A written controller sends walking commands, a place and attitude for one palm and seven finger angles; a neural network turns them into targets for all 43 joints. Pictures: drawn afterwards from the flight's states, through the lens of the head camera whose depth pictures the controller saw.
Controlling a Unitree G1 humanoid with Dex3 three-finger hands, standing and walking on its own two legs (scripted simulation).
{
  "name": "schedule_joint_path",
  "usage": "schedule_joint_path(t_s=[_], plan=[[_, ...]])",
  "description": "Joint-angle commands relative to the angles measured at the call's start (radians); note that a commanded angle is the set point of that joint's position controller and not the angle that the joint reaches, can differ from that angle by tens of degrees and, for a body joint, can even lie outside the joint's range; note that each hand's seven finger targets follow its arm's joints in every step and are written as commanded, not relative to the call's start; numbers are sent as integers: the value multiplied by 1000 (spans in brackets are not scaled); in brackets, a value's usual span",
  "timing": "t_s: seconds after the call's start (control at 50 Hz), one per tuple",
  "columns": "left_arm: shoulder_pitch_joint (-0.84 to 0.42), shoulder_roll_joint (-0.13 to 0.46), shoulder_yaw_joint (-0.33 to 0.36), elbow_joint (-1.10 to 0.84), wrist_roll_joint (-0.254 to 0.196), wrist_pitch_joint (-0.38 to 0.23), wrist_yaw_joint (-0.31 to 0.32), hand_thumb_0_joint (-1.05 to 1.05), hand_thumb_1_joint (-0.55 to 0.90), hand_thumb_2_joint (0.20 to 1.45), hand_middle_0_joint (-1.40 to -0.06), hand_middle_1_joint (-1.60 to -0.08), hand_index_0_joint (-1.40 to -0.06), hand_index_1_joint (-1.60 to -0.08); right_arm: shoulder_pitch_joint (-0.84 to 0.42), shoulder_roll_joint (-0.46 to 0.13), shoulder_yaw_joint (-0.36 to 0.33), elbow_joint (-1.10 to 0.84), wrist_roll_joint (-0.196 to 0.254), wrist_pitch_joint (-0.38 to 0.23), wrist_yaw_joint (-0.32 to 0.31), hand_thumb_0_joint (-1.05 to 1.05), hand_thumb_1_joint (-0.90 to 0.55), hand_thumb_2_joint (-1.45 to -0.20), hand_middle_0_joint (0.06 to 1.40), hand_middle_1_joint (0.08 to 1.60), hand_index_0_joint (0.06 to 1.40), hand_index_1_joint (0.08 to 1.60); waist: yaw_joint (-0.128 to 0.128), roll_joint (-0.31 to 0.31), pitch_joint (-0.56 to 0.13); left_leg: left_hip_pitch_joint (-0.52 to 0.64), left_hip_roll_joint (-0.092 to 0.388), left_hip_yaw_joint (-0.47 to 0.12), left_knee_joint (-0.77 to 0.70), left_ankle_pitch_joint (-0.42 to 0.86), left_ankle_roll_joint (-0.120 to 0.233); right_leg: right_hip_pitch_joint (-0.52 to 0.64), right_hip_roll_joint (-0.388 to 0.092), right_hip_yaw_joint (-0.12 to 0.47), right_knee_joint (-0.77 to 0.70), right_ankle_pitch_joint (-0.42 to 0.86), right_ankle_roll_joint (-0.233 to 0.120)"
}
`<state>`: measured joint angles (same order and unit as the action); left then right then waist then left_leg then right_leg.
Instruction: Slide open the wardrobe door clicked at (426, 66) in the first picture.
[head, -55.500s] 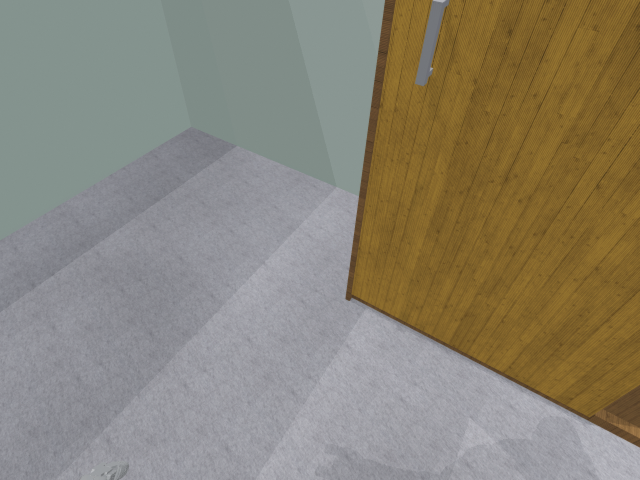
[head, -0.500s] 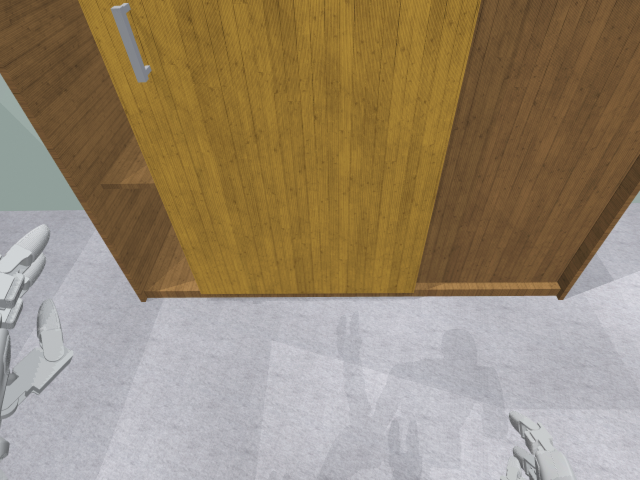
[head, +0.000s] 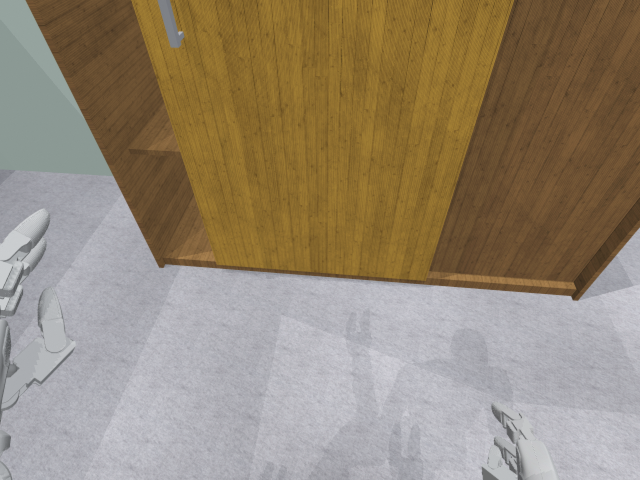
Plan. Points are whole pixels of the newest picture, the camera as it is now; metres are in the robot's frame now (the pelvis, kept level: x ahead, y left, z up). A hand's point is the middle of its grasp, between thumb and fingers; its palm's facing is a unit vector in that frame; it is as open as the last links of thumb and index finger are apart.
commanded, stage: stop stepping back and stand still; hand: left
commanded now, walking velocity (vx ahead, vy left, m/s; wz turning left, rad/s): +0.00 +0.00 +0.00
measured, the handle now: (169, 7) +0.97 +0.39 +0.21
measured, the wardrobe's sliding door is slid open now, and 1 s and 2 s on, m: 0.23 0.23 0.23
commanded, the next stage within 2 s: let the arm hang, fingers relaxed in 0.64 s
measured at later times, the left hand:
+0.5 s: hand (73, 323) +0.21 +0.24 +0.17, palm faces +0.33 -0.78 -0.53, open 7.4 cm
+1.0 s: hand out of the picture +0.11 +0.22 -0.14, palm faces -0.06 -0.95 -0.32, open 7.4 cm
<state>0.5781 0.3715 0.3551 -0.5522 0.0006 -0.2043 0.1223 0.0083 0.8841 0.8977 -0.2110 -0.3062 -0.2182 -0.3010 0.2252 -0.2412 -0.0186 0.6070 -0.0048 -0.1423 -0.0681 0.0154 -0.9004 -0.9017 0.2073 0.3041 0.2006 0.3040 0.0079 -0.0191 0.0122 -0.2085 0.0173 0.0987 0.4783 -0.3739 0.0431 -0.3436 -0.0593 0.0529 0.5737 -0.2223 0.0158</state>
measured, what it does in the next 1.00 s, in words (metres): stands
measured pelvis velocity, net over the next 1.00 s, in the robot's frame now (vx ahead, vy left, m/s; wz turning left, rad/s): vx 0.00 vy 0.01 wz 0.00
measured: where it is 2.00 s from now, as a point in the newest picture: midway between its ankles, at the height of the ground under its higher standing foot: outside the picture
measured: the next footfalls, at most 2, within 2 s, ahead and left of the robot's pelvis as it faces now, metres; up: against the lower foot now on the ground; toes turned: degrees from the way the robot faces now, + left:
none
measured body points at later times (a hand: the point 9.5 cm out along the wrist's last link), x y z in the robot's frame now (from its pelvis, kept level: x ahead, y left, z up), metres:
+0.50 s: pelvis +0.01 +0.01 -0.01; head +0.02 +0.01 +0.44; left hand +0.19 +0.28 +0.20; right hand +0.16 -0.23 -0.10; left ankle +0.04 +0.13 -0.73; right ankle +0.05 -0.09 -0.73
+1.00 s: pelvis +0.00 +0.01 -0.01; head +0.00 -0.01 +0.44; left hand +0.12 +0.27 -0.11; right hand +0.11 -0.26 -0.14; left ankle +0.04 +0.13 -0.73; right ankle +0.05 -0.09 -0.73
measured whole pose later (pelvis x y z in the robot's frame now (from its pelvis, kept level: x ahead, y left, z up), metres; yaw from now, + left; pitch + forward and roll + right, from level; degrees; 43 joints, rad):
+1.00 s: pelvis +0.00 +0.01 -0.01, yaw +0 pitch -2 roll +1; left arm 0.27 0.27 0.00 0.68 0.03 0.05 -0.01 0.01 0.91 0.90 -0.20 -0.30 -0.20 -0.30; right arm 0.17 -0.30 -0.01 0.84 -0.02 0.00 0.01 0.01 -0.90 -0.90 0.21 0.30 0.20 0.30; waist -0.04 0.02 0.04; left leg -0.33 -0.01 0.02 0.64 -0.28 0.01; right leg -0.37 -0.02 -0.03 0.67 -0.27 -0.03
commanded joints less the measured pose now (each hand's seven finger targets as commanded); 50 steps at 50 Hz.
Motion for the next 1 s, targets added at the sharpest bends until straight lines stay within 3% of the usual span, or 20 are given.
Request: schedule_joint_path(t_s=[0.0,0.12,0.14,0.18,0.2,0.22,0.28,0.34,0.38,0.4,0.44,0.5,0.6,0.7,0.72,0.76,0.82,0.9,0.94,0.98], plan=[[-154,172,140,-218,8,-82,58,0,900,900,-200,-300,-200,-300,-92,-77,-38,-149,13,-40,-2,0,-900,-900,200,300,200,300,-8,282,-17,138,339,-350,-259,141,155,-243,50,-107,396,-311,9],[-109,156,111,-144,9,-66,31,0,900,900,-200,-300,-200,-300,-88,-89,-32,-130,22,-31,24,0,-900,-900,200,300,200,300,11,249,9,-205,198,-91,-73,67,61,175,43,-159,28,-103,15],[-114,164,104,-158,11,-64,28,0,900,900,-200,-300,-200,-300,-95,-84,-32,-140,22,-27,23,0,-900,-900,200,300,200,300,9,138,1,-224,153,-70,23,25,34,223,25,-103,-85,-63,5],[-69,209,136,-134,3,-45,24,0,900,900,-200,-300,-200,-300,-100,-63,-37,-165,24,-8,28,0,-900,-900,200,300,200,300,-3,-258,-1,-316,-14,-22,404,-121,-32,161,-269,390,-325,-48,-129],[-131,241,165,-196,-12,-51,28,0,900,900,-200,-300,-200,-300,-135,-61,-28,-169,19,-4,28,0,-900,-900,200,300,200,300,6,-228,-17,-302,6,-86,525,-139,-37,135,-325,428,-363,9,-174],[-131,220,171,-167,-14,-57,25,0,900,900,-200,-300,-200,-300,-88,-62,-32,-133,15,-2,29,0,-900,-900,200,300,200,300,-5,-149,-82,-238,23,-108,538,-130,-40,112,-301,356,-361,-100,-173],[-30,217,189,-223,-18,-56,32,0,900,900,-200,-300,-200,-300,-116,-55,-21,-148,14,17,25,0,-900,-900,200,300,200,300,-2,-129,-88,-162,46,-89,304,-57,-40,141,-234,181,-230,135,-167],[7,198,177,-260,-18,-77,51,0,900,900,-200,-300,-200,-300,-93,-50,-10,-135,-1,17,13,0,-900,-900,200,300,200,300,-17,-1,-140,36,3,-59,-56,173,-35,145,-121,53,-113,104,-84],[5,180,147,-269,-10,-87,55,0,900,900,-200,-300,-200,-300,-107,-86,-26,-150,4,5,3,0,-900,-900,200,300,200,300,6,223,-104,46,183,-259,-131,348,20,73,-2,-38,49,22,-12],[3,187,145,-264,-4,-83,53,0,900,900,-200,-300,-200,-300,-106,-81,-24,-151,13,0,10,0,-900,-900,200,300,200,300,18,234,-90,3,237,-294,-156,383,49,65,27,-72,96,-111,7],[-23,180,149,-186,4,-72,39,0,900,900,-200,-300,-200,-300,-115,-87,-27,-143,17,-10,11,0,-900,-900,200,300,200,300,9,221,-8,-189,230,-262,-206,138,58,144,43,-84,84,-149,12],[-106,185,141,-176,15,-78,35,0,900,900,-200,-300,-200,-300,-109,-82,-21,-138,20,-21,10,0,-900,-900,200,300,200,300,3,117,8,-200,169,-187,-122,166,25,208,28,-61,-41,50,8],[-76,171,111,-181,-10,-59,23,0,900,900,-200,-300,-200,-300,-84,-68,-25,-139,15,-10,18,0,-900,-900,200,300,200,300,-11,-62,-69,-47,20,-73,78,54,-31,82,-122,180,-254,-31,-69],[-46,180,119,-225,-8,-51,34,0,900,900,-200,-300,-200,-300,-114,-70,-16,-155,6,3,4,0,-900,-900,200,300,200,300,-3,27,-69,-3,62,-126,-47,139,-18,76,-56,73,-199,-47,-45],[-145,57,-259,654,55,93,-100,0,900,900,-200,-300,-200,-300,-127,-270,-79,126,-4,-42,99,0,-900,-900,200,300,200,300,-79,99,-79,-91,121,-211,113,414,-2,-11,-78,-42,10,193,-50],[-141,51,-217,675,34,184,-113,0,900,900,-200,-300,-200,-300,-88,-244,-72,79,7,54,91,0,-900,-900,200,300,200,300,-41,220,-66,-199,186,-251,-30,364,25,19,0,-69,112,-42,-22],[-239,59,-248,792,28,188,-109,0,900,900,-200,-300,-200,-300,-84,-240,-51,76,-16,72,80,0,-900,-900,200,300,200,300,-26,38,-82,-197,220,-363,-47,444,86,17,30,-43,179,-152,-25],[-299,99,-271,1035,31,187,-110,0,900,900,-200,-300,-200,-300,-92,-200,-36,116,-12,100,77,0,-900,-900,200,300,200,300,-8,-82,-94,-185,51,-188,60,290,1,130,-76,69,-50,127,-76],[-379,115,-285,1131,26,194,-111,0,900,900,-200,-300,-200,-300,-55,-172,-30,155,-13,133,72,0,-900,-900,200,300,200,300,-43,-137,-46,-65,-12,-114,132,55,-21,-29,-163,166,-215,-83,-137],[-438,123,-293,1198,28,200,-109,0,900,900,-200,-300,-200,-300,-24,-169,-31,193,-16,151,72,0,-900,-900,200,300,200,300,-60,-68,-6,14,-10,-109,138,47,-15,-118,-143,158,-284,-267,-137]])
